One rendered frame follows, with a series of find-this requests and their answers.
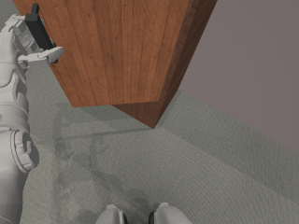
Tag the cupboard door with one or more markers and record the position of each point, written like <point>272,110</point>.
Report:
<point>115,51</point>

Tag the left robot upper arm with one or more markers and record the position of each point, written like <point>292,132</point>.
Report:
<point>18,156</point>

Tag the robot thigh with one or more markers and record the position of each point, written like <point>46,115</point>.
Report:
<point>111,216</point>
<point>170,215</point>

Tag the left robot thigh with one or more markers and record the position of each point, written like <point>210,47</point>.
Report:
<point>111,216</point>

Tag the robot left hand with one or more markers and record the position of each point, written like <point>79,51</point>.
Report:
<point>12,49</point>

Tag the handle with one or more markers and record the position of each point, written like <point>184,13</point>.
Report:
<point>37,29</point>

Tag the left robot forearm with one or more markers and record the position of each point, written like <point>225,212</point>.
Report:
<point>14,106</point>

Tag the right robot thigh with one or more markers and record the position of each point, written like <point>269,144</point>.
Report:
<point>170,215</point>

